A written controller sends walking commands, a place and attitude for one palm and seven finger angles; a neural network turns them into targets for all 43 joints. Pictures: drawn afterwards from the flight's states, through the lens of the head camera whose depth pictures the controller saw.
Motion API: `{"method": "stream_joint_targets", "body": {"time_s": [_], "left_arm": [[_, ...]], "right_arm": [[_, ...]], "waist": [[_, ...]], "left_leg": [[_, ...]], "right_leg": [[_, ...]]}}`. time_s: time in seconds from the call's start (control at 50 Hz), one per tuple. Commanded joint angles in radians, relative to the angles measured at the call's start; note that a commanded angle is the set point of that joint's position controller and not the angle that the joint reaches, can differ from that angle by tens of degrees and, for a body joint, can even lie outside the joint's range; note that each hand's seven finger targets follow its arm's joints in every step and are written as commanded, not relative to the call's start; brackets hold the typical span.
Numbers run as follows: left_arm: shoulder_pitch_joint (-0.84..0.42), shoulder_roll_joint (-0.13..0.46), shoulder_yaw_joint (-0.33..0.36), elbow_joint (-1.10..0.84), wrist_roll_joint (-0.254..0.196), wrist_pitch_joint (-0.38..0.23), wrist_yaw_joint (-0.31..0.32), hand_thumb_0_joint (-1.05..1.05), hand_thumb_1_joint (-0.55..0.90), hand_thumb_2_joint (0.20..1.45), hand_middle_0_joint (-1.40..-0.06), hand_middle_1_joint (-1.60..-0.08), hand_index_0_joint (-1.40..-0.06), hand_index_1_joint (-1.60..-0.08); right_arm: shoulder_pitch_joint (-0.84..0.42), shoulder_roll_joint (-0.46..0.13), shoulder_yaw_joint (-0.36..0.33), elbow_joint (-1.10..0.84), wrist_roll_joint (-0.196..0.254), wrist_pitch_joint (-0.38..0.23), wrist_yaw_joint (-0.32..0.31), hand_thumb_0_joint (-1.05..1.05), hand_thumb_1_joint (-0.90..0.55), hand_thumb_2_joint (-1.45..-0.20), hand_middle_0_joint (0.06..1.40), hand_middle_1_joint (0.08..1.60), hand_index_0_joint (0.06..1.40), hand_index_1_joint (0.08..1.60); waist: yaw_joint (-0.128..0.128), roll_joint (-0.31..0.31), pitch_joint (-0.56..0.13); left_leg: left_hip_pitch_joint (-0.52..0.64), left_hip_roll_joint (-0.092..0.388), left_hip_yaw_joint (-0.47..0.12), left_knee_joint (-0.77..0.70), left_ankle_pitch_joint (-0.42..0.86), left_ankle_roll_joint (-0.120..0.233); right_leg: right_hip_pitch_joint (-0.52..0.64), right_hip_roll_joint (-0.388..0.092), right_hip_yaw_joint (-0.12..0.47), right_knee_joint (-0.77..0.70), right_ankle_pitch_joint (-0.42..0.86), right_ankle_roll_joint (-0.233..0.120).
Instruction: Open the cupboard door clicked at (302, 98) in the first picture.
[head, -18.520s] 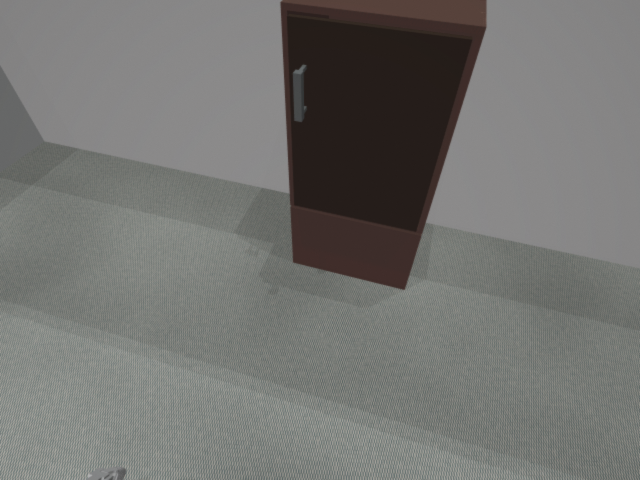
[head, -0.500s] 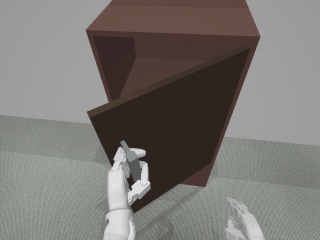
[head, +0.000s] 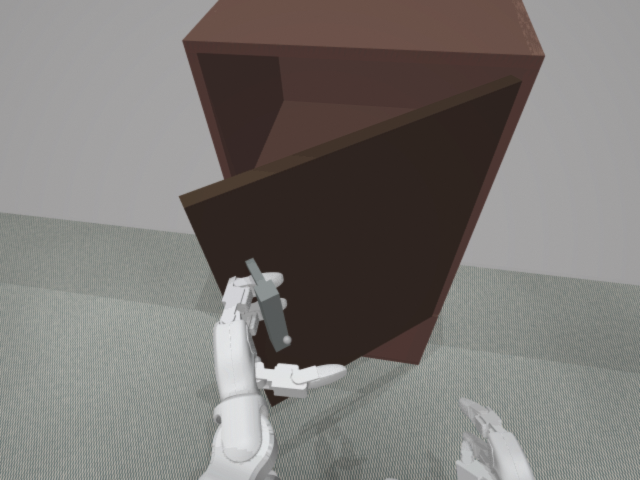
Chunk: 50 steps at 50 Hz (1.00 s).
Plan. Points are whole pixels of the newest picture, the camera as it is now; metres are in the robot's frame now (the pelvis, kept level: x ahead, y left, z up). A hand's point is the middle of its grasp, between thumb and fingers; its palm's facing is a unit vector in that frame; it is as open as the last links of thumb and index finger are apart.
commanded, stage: open thumb and fingers to let go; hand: left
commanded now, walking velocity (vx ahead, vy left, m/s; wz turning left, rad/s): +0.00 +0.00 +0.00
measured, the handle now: (267, 306) +0.32 +0.08 +0.06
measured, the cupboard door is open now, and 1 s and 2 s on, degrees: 39 42 42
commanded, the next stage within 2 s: slide the hand sideways off the handle in 0.28 s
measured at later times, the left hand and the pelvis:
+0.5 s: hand (284, 363) +0.24 +0.05 +0.06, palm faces -0.05 -1.00 -0.04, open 16.0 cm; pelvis -0.01 +0.01 +0.00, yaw +0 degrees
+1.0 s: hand (268, 395) +0.21 +0.06 +0.06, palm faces -0.21 -0.98 +0.01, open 16.1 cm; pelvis -0.01 +0.03 -0.01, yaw -2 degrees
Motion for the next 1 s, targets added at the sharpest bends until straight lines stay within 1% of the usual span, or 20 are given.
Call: {"method": "stream_joint_targets", "body": {"time_s": [0.0, 0.04, 0.12, 0.16, 0.24, 0.36, 0.38, 0.4, 0.42, 0.44, 0.46, 0.48, 0.54, 0.6, 0.68, 0.76, 0.84, 0.88, 0.92, 0.98], "left_arm": [[-0.086, -0.17, -0.065, -0.264, 0.02, -0.061, 0.005, 0.0, -0.5, 0.3, -0.25, -0.9, -0.25, -0.9], [-0.095, -0.176, -0.074, -0.262, 0.023, -0.06, 0.011, 0.0, -0.5, 0.3, -0.233, -0.8, -0.233, -0.8], [-0.12, -0.2, -0.103, -0.268, 0.033, -0.058, 0.015, 0.0, -0.5, 0.3, -0.2, -0.6, -0.2, -0.6], [-0.092, -0.185, -0.09, -0.276, 0.033, -0.054, 0.017, 0.0, -0.5, 0.3, -0.183, -0.5, -0.183, -0.5], [-0.128, -0.192, -0.082, -0.263, 0.022, -0.04, 0.027, 0.0, -0.5, 0.3, -0.15, -0.3, -0.15, -0.3], [-0.171, -0.201, -0.067, -0.222, 0.022, -0.017, 0.042, 0.0, -0.5, 0.3, -0.15, -0.3, -0.15, -0.3], [-0.195, -0.063, -0.273, -0.251, 0.124, -0.063, -0.173, 0.0, -0.5, 0.3, -0.15, -0.3, -0.15, -0.3], [-0.22, 0.007, -0.185, -0.302, 0.077, -0.109, -0.294, 0.0, -0.5, 0.3, -0.15, -0.3, -0.15, -0.3], [-0.21, 0.04, -0.171, -0.33, 0.052, -0.136, -0.382, 0.0, -0.5, 0.3, -0.15, -0.3, -0.15, -0.3], [-0.188, 0.045, -0.173, -0.341, 0.022, -0.152, -0.458, 0.0, -0.5, 0.3, -0.15, -0.3, -0.15, -0.3], [-0.17, 0.039, -0.169, -0.38, -0.018, -0.158, -0.512, 0.0, -0.5, 0.3, -0.15, -0.3, -0.15, -0.3], [-0.133, 0.031, -0.155, -0.372, -0.059, -0.153, -0.543, 0.0, -0.5, 0.3, -0.15, -0.3, -0.15, -0.3], [-0.107, 0.013, -0.098, -0.373, -0.117, -0.122, -0.521, 0.0, -0.5, 0.3, -0.15, -0.3, -0.15, -0.3], [-0.084, 0.043, -0.044, -0.381, -0.097, -0.099, -0.442, 0.0, -0.5, 0.3, -0.15, -0.3, -0.15, -0.3], [-0.019, 0.047, -0.05, -0.386, -0.038, -0.086, -0.39, 0.0, -0.5, 0.3, -0.15, -0.3, -0.15, -0.3], [0.033, 0.091, -0.016, -0.403, -0.021, -0.074, -0.392, 0.0, -0.5, 0.3, -0.15, -0.3, -0.15, -0.3], [0.085, 0.098, 0.006, -0.427, -0.05, -0.061, -0.411, 0.0, -0.5, 0.3, -0.15, -0.3, -0.15, -0.3], [0.09, 0.101, 0.006, -0.465, -0.059, -0.061, -0.416, 0.0, -0.5, 0.3, -0.15, -0.3, -0.15, -0.3], [0.155, 0.114, 0.034, -0.46, -0.073, -0.064, -0.424, 0.0, -0.5, 0.3, -0.15, -0.3, -0.15, -0.3], [0.199, 0.136, 0.054, -0.499, -0.083, -0.078, -0.442, 0.0, -0.5, 0.3, -0.15, -0.3, -0.15, -0.3]], "right_arm": [[-0.083, -0.072, -0.028, -0.174, 0.007, -0.057, 0.001, 0.0, -0.9, -0.9, 0.2, 0.3, 0.2, 0.3], [-0.084, -0.074, -0.026, -0.173, 0.006, -0.059, 0.002, 0.0, -0.9, -0.9, 0.2, 0.3, 0.2, 0.3], [-0.094, -0.075, -0.026, -0.171, 0.005, -0.068, 0.006, 0.0, -0.9, -0.9, 0.2, 0.3, 0.2, 0.3], [-0.096, -0.076, -0.027, -0.175, 0.006, -0.069, 0.007, 0.0, -0.9, -0.9, 0.2, 0.3, 0.2, 0.3], [-0.114, -0.073, -0.021, -0.172, 0.009, -0.062, 0.008, 0.0, -0.9, -0.9, 0.2, 0.3, 0.2, 0.3], [-0.128, -0.072, -0.02, -0.165, 0.008, -0.05, 0.01, 0.0, -0.9, -0.9, 0.2, 0.3, 0.2, 0.3], [-0.051, -0.12, -0.023, -0.141, 0.011, -0.05, 0.02, 0.0, -0.9, -0.9, 0.2, 0.3, 0.2, 0.3], [-0.045, -0.107, -0.033, -0.169, 0.018, -0.051, 0.014, 0.0, -0.9, -0.9, 0.2, 0.3, 0.2, 0.3], [-0.051, -0.112, -0.033, -0.182, 0.021, -0.054, 0.008, 0.0, -0.9, -0.9, 0.2, 0.3, 0.2, 0.3], [-0.047, -0.11, -0.034, -0.195, 0.027, -0.059, 0.004, 0.0, -0.9, -0.9, 0.2, 0.3, 0.2, 0.3], [-0.045, -0.109, -0.034, -0.217, 0.036, -0.064, 0.003, 0.0, -0.9, -0.9, 0.2, 0.3, 0.2, 0.3], [-0.047, -0.103, -0.029, -0.233, 0.043, -0.069, 0.0, 0.0, -0.9, -0.9, 0.2, 0.3, 0.2, 0.3], [-0.052, -0.107, -0.024, -0.259, 0.056, -0.075, -0.014, 0.0, -0.9, -0.9, 0.2, 0.3, 0.2, 0.3], [-0.051, -0.111, -0.024, -0.265, 0.051, -0.075, -0.016, 0.0, -0.9, -0.9, 0.2, 0.3, 0.2, 0.3], [-0.041, -0.109, -0.027, -0.283, 0.045, -0.062, -0.006, 0.0, -0.9, -0.9, 0.2, 0.3, 0.2, 0.3], [-0.039, -0.111, -0.027, -0.295, 0.047, -0.043, -0.006, 0.0, -0.9, -0.9, 0.2, 0.3, 0.2, 0.3], [-0.043, -0.11, -0.02, -0.311, 0.052, -0.029, -0.011, 0.0, -0.9, -0.9, 0.2, 0.3, 0.2, 0.3], [-0.047, -0.109, -0.018, -0.317, 0.051, -0.03, -0.012, 0.0, -0.9, -0.9, 0.2, 0.3, 0.2, 0.3], [-0.037, -0.11, -0.021, -0.316, 0.051, -0.03, -0.013, 0.0, -0.9, -0.9, 0.2, 0.3, 0.2, 0.3], [-0.03, -0.113, -0.024, -0.322, 0.05, -0.034, -0.015, 0.0, -0.9, -0.9, 0.2, 0.3, 0.2, 0.3]], "waist": [[-0.002, -0.11, -0.203], [-0.009, -0.134, -0.184], [-0.014, -0.101, -0.172], [0.002, -0.091, -0.183], [-0.002, -0.096, -0.163], [0.006, -0.098, -0.161], [-0.094, -0.132, -0.083], [-0.057, -0.108, -0.155], [-0.048, -0.079, -0.205], [-0.055, -0.085, -0.209], [-0.048, -0.058, -0.235], [-0.048, -0.075, -0.205], [-0.041, -0.128, -0.136], [-0.022, -0.127, -0.137], [-0.008, -0.102, -0.163], [0.011, -0.104, -0.166], [0.008, -0.113, -0.122], [0.009, -0.07, -0.133], [0.009, -0.106, -0.125], [0.009, -0.088, -0.131]], "left_leg": [[0.126, -0.043, 0.007, -0.09, 0.224, 0.049], [0.122, -0.041, 0.003, -0.091, 0.211, 0.05], [0.128, -0.039, 0.0, -0.088, 0.195, 0.051], [0.127, -0.039, -0.002, -0.093, 0.204, 0.05], [0.126, -0.041, -0.002, -0.097, 0.174, 0.048], [0.13, -0.04, -0.006, -0.107, 0.167, 0.047], [0.139, -0.042, 0.005, -0.087, 0.19, 0.071], [0.118, -0.046, 0.005, -0.073, 0.194, 0.073], [0.127, -0.048, 0.007, -0.065, 0.202, 0.074], [0.127, -0.048, 0.005, -0.058, 0.202, 0.076], [0.14, -0.047, 0.003, -0.058, 0.208, 0.077], [0.124, -0.048, 0.003, -0.061, 0.178, 0.075], [0.091, -0.045, -0.011, -0.079, 0.086, 0.067], [0.083, -0.044, -0.017, -0.084, 0.074, 0.063], [0.079, -0.04, -0.014, -0.081, 0.106, 0.062], [0.069, -0.041, -0.009, -0.086, 0.112, 0.061], [0.062, -0.039, -0.001, -0.094, 0.088, 0.059], [0.067, -0.039, -0.004, -0.092, 0.093, 0.057], [0.063, -0.037, -0.001, -0.085, 0.101, 0.057], [0.056, -0.037, -0.002, -0.075, 0.127, 0.055]], "right_leg": [[0.138, -0.006, 0.077, -0.203, 0.379, 0.046], [0.124, 0.001, 0.069, -0.205, 0.339, 0.043], [0.087, 0.006, 0.059, -0.199, 0.29, 0.038], [0.101, 0.011, 0.056, -0.193, 0.289, 0.032], [0.083, 0.012, 0.053, -0.203, 0.241, 0.033], [0.082, 0.016, 0.046, -0.206, 0.21, 0.028], [0.028, 0.006, 0.089, -0.196, 0.31, 0.035], [0.076, -0.005, 0.096, -0.181, 0.347, 0.032], [0.102, -0.008, 0.107, -0.165, 0.367, 0.03], [0.098, -0.011, 0.108, -0.158, 0.37, 0.032], [0.102, -0.009, 0.106, -0.149, 0.359, 0.029], [0.093, -0.009, 0.106, -0.162, 0.316, 0.033], [0.039, 0.001, 0.086, -0.185, 0.139, 0.036], [0.022, 0.006, 0.071, -0.164, 0.109, 0.031], [0.02, 0.007, 0.061, -0.126, 0.152, 0.025], [0.044, 0.01, 0.066, -0.124, 0.162, 0.021], [0.042, 0.015, 0.066, -0.142, 0.144, 0.026], [0.037, 0.014, 0.062, -0.129, 0.148, 0.024], [0.038, 0.019, 0.063, -0.131, 0.163, 0.027], [0.042, 0.02, 0.061, -0.113, 0.199, 0.027]]}}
